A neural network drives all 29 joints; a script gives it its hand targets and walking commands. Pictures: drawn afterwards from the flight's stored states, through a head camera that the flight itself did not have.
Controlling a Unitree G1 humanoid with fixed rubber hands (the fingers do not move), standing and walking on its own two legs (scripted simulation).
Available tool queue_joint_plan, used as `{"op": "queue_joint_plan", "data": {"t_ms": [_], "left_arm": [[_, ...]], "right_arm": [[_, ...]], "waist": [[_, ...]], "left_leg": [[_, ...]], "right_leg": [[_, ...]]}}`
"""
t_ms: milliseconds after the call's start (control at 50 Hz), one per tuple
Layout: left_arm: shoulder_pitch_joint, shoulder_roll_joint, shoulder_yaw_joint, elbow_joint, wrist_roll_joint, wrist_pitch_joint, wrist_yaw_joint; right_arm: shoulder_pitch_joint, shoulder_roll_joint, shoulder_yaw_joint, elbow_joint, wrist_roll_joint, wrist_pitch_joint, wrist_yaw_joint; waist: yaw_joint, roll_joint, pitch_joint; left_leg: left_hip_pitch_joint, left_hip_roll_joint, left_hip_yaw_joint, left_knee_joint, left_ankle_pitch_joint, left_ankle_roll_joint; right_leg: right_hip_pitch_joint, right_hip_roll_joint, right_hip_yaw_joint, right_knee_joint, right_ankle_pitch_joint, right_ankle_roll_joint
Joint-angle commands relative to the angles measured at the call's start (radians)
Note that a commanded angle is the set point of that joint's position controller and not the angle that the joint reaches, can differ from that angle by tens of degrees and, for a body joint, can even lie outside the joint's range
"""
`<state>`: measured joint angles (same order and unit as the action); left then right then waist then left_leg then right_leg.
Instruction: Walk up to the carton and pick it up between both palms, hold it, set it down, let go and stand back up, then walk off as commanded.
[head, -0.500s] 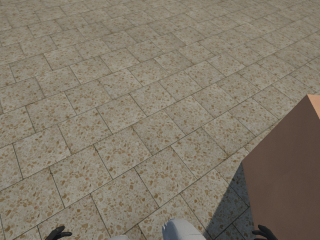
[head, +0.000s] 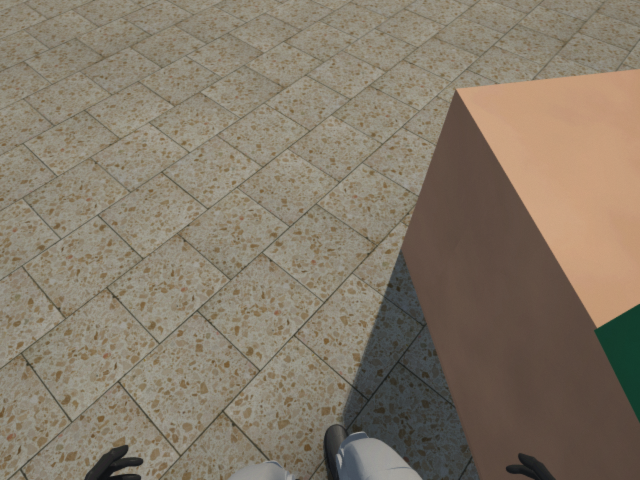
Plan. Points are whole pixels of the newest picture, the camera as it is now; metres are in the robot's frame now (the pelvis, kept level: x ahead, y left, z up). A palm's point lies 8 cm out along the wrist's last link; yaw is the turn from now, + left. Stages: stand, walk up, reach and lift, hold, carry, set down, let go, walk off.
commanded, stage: walk up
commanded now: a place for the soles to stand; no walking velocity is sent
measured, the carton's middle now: out of the picture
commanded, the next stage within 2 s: none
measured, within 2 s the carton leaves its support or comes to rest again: neither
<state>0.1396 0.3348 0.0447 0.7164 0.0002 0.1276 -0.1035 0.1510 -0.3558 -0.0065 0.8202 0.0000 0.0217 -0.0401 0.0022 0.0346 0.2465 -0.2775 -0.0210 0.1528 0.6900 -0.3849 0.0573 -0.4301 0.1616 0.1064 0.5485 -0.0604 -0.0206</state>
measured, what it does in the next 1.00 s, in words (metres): steps to the right, turning right: right foot, then left foot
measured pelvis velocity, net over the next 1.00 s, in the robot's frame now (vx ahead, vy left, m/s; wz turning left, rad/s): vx -0.01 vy -0.13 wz -0.38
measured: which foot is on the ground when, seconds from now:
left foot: down 0.00-0.40, up 0.42-0.66, down 0.68-1.00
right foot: down 0.00-0.00, up 0.02-0.36, down 0.38-0.70, up 0.72-1.00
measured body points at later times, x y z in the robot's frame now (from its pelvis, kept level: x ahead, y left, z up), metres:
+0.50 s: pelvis -0.04 -0.12 +0.00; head -0.04 -0.14 +0.44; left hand +0.11 +0.14 -0.10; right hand +0.00 -0.41 -0.13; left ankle +0.00 +0.00 -0.68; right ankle +0.00 -0.22 -0.71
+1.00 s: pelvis -0.01 -0.13 +0.01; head +0.01 -0.14 +0.46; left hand +0.18 +0.09 -0.11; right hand -0.05 -0.42 -0.12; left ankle -0.04 -0.08 -0.71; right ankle -0.04 -0.29 -0.68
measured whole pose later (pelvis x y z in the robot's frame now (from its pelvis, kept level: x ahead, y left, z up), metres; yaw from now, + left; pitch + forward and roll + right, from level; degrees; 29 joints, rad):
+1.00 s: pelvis -0.01 -0.13 +0.01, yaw -22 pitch -4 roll +1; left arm 0.26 0.30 0.05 0.71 0.00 0.10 -0.10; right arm 0.28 -0.31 -0.02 0.83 0.00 -0.04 0.06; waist -0.01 -0.01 0.12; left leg -0.07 -0.01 0.29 0.58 -0.44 0.09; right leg -0.40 0.01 0.13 0.92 -0.30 -0.03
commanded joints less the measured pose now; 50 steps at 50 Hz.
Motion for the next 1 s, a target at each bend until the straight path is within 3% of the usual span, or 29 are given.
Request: {"op": "queue_joint_plan", "data": {"t_ms": [0,40,60,120,180,200,260,280,300,320,340,360,380,400,420,460,480,580,600,620,640,660,680,720,740,780,820,920,980], "left_arm": [[0.063,0.272,0.108,-0.164,0.098,-0.021,0.004],[0.124,0.283,0.107,-0.105,0.093,-0.028,-0.016],[0.126,0.271,0.111,-0.091,0.088,-0.026,-0.021],[0.168,0.269,0.121,-0.097,0.073,-0.017,-0.023],[0.075,0.247,0.118,-0.145,0.077,-0.03,-0.027],[0.077,0.243,0.114,-0.143,0.078,-0.031,-0.028],[0.12,0.241,0.121,-0.128,0.07,-0.037,-0.028],[0.201,0.252,0.133,-0.091,0.06,-0.038,-0.028],[0.295,0.255,0.143,-0.052,0.058,-0.04,-0.025],[0.399,0.286,0.158,-0.001,0.066,-0.05,-0.019],[0.388,0.325,0.166,-0.01,0.066,-0.057,-0.009],[0.284,0.333,0.154,-0.058,0.058,-0.055,-0.006],[0.166,0.344,0.154,-0.099,0.054,-0.05,-0.007],[0.058,0.35,0.151,-0.124,0.044,-0.049,-0.001],[0.009,0.324,0.137,-0.142,0.041,-0.046,0.006],[0.013,0.298,0.133,-0.134,0.049,-0.049,0.015],[0.018,0.28,0.127,-0.137,0.043,-0.051,0.018],[0.031,0.217,0.112,-0.159,0.04,-0.066,0.02],[-0.003,0.2,0.106,-0.167,0.04,-0.071,0.021],[-0.031,0.168,0.09,-0.168,0.032,-0.068,0.022],[0.093,0.112,0.083,-0.106,0.025,-0.058,0.027],[0.148,0.149,0.093,-0.087,0.035,-0.055,0.035],[0.134,0.181,0.1,-0.099,0.036,-0.052,0.03],[0.145,0.237,0.105,-0.072,0.056,-0.05,0.014],[0.157,0.241,0.103,-0.062,0.049,-0.05,0.002],[0.186,0.213,0.094,-0.046,0.042,-0.049,-0.002],[0.207,0.214,0.097,-0.045,0.037,-0.049,0.01],[0.12,0.201,0.092,-0.098,0.022,-0.075,0.028],[0.214,0.208,0.098,-0.087,0.021,-0.082,0.045]], "right_arm": [[-0.031,-0.352,-0.17,-0.091,-0.016,-0.033,-0.043],[-0.127,-0.312,-0.168,-0.111,-0.033,-0.055,-0.038],[-0.121,-0.289,-0.166,-0.108,-0.034,-0.061,-0.037],[-0.069,-0.308,-0.182,-0.105,-0.04,-0.065,-0.034],[0.052,-0.35,-0.199,-0.079,-0.04,-0.079,-0.018],[0.06,-0.357,-0.202,-0.071,-0.047,-0.083,-0.013],[0.004,-0.38,-0.2,-0.089,-0.051,-0.101,-0.003],[-0.023,-0.38,-0.204,-0.089,-0.058,-0.099,-0.004],[-0.064,-0.368,-0.2,-0.096,-0.06,-0.092,-0.004],[-0.082,-0.299,-0.185,-0.095,-0.059,-0.083,-0.003],[-0.061,-0.216,-0.153,-0.091,-0.053,-0.074,0.0],[-0.055,-0.187,-0.128,-0.107,-0.035,-0.072,0.0],[-0.052,-0.245,-0.13,-0.12,-0.023,-0.082,0.001],[-0.012,-0.284,-0.131,-0.105,-0.022,-0.089,0.003],[0.027,-0.297,-0.134,-0.09,-0.018,-0.091,0.008],[0.082,-0.276,-0.138,-0.077,-0.012,-0.091,0.017],[0.101,-0.265,-0.136,-0.069,-0.018,-0.094,0.019],[0.209,-0.261,-0.143,-0.032,-0.019,-0.103,0.002],[0.24,-0.269,-0.146,-0.018,-0.026,-0.105,0.001],[0.275,-0.271,-0.156,-0.003,-0.031,-0.108,0.001],[0.179,-0.272,-0.169,-0.023,-0.038,-0.101,-0.005],[0.117,-0.289,-0.17,-0.077,-0.027,-0.097,-0.011],[0.113,-0.299,-0.17,-0.098,-0.02,-0.095,-0.016],[0.044,-0.288,-0.172,-0.105,-0.019,-0.106,-0.005],[0.003,-0.261,-0.17,-0.104,-0.024,-0.109,-0.005],[-0.009,-0.23,-0.166,-0.1,-0.022,-0.116,-0.002],[-0.01,-0.232,-0.167,-0.11,-0.029,-0.127,0.015],[0.067,-0.272,-0.174,-0.133,-0.035,-0.119,0.057],[0.015,-0.271,-0.176,-0.154,-0.04,-0.113,0.067]], "waist": [[0.021,0.095,-0.354],[0.074,0.103,-0.303],[0.069,0.059,-0.282],[0.069,0.086,-0.288],[-0.01,0.113,-0.28],[-0.008,0.13,-0.273],[0.018,0.144,-0.272],[0.052,0.147,-0.292],[0.103,0.077,-0.316],[0.142,-0.06,-0.331],[0.17,-0.292,-0.234],[0.136,-0.401,-0.14],[0.086,-0.288,-0.102],[0.051,-0.263,-0.044],[0.03,-0.27,-0.021],[-0.002,-0.309,-0.074],[-0.006,-0.291,-0.118],[-0.041,-0.337,-0.358],[-0.08,-0.273,-0.389],[-0.123,-0.14,-0.421],[-0.091,0.12,-0.436],[-0.054,0.119,-0.413],[-0.041,0.06,-0.384],[-0.027,0.053,-0.283],[-0.016,0.046,-0.196],[-0.01,0.035,-0.126],[0.011,0.044,-0.14],[-0.041,0.086,-0.144],[0.011,0.124,-0.211]], "left_leg": [[0.277,0.56,-0.384,-0.475,-0.018,0.166],[0.11,0.445,-0.246,-0.458,-0.012,0.114],[0.083,0.406,-0.195,-0.439,0.049,0.087],[0.099,0.389,-0.141,-0.376,0.1,0.1],[0.272,0.415,-0.166,-0.301,0.128,0.124],[0.253,0.425,-0.138,-0.287,0.119,0.128],[0.121,0.464,-0.104,-0.289,0.014,0.13],[0.034,0.445,-0.059,-0.257,-0.053,0.113],[-0.07,0.387,0.003,-0.134,-0.112,0.086],[-0.207,0.256,0.067,0.09,-0.215,0.03],[-0.359,0.11,0.113,0.326,-0.261,-0.03],[-0.501,-0.023,0.045,0.456,-0.317,-0.06],[-0.424,-0.01,-0.079,0.5,-0.241,-0.058],[-0.377,0.009,-0.111,0.484,-0.191,-0.043],[-0.302,0.005,-0.112,0.451,-0.165,-0.036],[-0.134,0.021,-0.112,0.395,-0.114,-0.023],[-0.124,0.014,-0.116,0.327,-0.104,-0.027],[0.178,-0.016,-0.166,-0.176,-0.151,0.033],[0.34,0.004,-0.183,-0.348,-0.057,0.051],[0.599,0.081,-0.198,-0.521,0.04,0.074],[0.684,0.298,-0.331,-0.414,0.134,0.09],[0.664,0.472,-0.382,-0.365,0.287,0.121],[0.626,0.495,-0.331,-0.376,0.313,0.105],[0.433,0.498,-0.275,-0.484,0.052,0.046],[0.335,0.444,-0.205,-0.518,0.035,-0.017],[0.281,0.367,-0.113,-0.516,0.112,-0.069],[0.276,0.342,-0.075,-0.476,0.173,-0.039],[0.35,0.321,-0.01,-0.355,0.343,0.0],[0.269,0.342,0.029,-0.217,0.48,0.013]], "right_leg": [[-0.313,-0.176,0.064,0.499,-0.318,0.05],[-0.177,-0.172,0.055,0.568,-0.252,0.024],[-0.138,-0.168,0.044,0.567,-0.244,0.025],[-0.085,-0.192,0.025,0.617,-0.281,0.017],[-0.173,-0.243,0.0,0.414,-0.34,0.018],[-0.159,-0.254,-0.016,0.383,-0.349,0.015],[-0.025,-0.277,-0.043,0.273,-0.401,-0.017],[0.076,-0.261,-0.055,0.233,-0.409,-0.035],[0.216,-0.253,-0.028,0.119,-0.348,-0.069],[0.361,-0.208,0.058,0.043,-0.355,-0.105],[0.313,-0.242,0.287,-0.108,-0.477,-0.169],[0.19,-0.309,0.638,-0.302,-0.671,-0.24],[0.029,-0.345,0.816,-0.443,-0.848,-0.267],[-0.086,-0.343,0.81,-0.493,-0.981,-0.231],[-0.151,-0.299,0.784,-0.511,-0.959,-0.19],[-0.189,-0.206,0.609,-0.478,-0.733,-0.088],[-0.11,-0.194,0.539,-0.429,-0.651,-0.068],[0.062,-0.194,0.464,-0.332,-0.386,-0.017],[0.011,-0.151,0.384,-0.266,-0.318,0.01],[-0.137,-0.045,0.199,-0.14,-0.281,0.079],[-0.263,-0.005,0.048,0.203,-0.304,0.022],[-0.365,-0.046,0.008,0.392,-0.374,0.027],[-0.373,-0.108,0.005,0.407,-0.362,0.011],[-0.306,-0.187,-0.014,0.453,-0.289,0.005],[-0.271,-0.184,-0.019,0.478,-0.252,0.001],[-0.248,-0.167,-0.032,0.492,-0.215,0.003],[-0.196,-0.194,-0.062,0.484,-0.199,-0.003],[-0.166,-0.222,-0.14,0.307,-0.251,-0.015],[0.008,-0.216,-0.168,0.235,-0.274,-0.029]]}}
